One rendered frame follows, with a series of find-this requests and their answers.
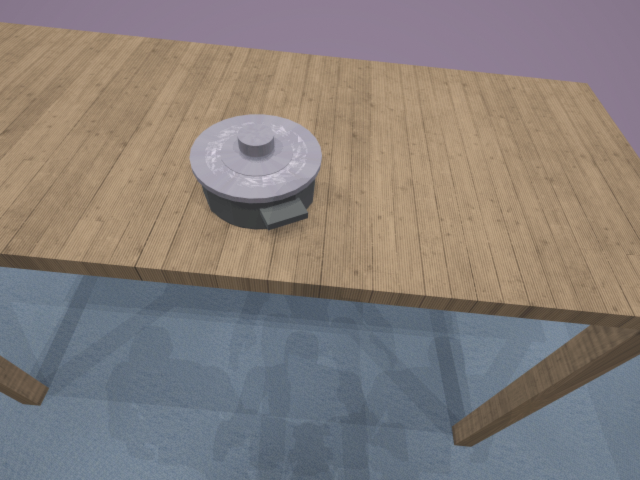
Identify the lid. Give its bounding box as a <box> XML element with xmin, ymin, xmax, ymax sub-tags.
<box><xmin>189</xmin><ymin>114</ymin><xmax>322</xmax><ymax>203</ymax></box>

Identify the pot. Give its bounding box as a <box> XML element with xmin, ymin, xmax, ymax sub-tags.
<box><xmin>202</xmin><ymin>180</ymin><xmax>315</xmax><ymax>230</ymax></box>

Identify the table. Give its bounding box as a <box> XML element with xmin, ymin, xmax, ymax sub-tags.
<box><xmin>0</xmin><ymin>22</ymin><xmax>640</xmax><ymax>447</ymax></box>

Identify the knob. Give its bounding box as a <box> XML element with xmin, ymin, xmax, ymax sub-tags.
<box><xmin>237</xmin><ymin>124</ymin><xmax>274</xmax><ymax>157</ymax></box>

